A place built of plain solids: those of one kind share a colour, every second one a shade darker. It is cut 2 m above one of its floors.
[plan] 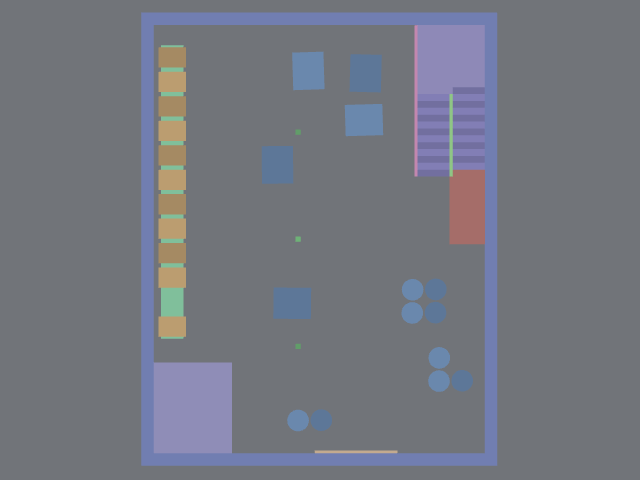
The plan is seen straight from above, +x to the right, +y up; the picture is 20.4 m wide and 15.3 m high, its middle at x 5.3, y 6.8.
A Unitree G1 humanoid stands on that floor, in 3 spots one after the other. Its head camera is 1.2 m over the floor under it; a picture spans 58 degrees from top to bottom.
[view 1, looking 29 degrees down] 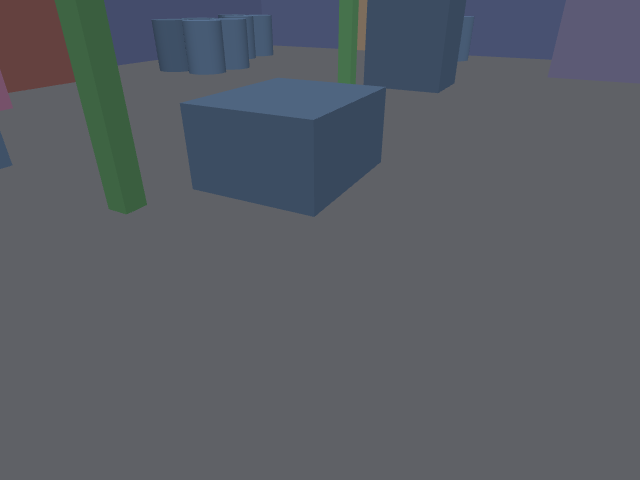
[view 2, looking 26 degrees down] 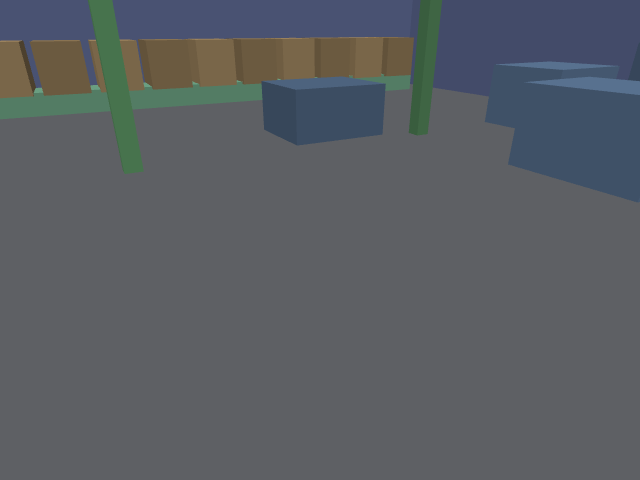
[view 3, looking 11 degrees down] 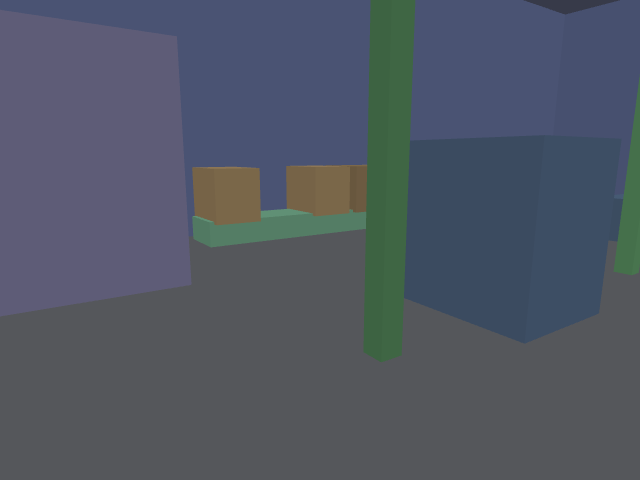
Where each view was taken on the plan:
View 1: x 2.25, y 11.95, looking -62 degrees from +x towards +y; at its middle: ground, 2.48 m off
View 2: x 8.92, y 6.52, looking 152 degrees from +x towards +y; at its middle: ground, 2.74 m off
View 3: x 6.45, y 1.70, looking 146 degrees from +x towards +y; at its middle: ground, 6.29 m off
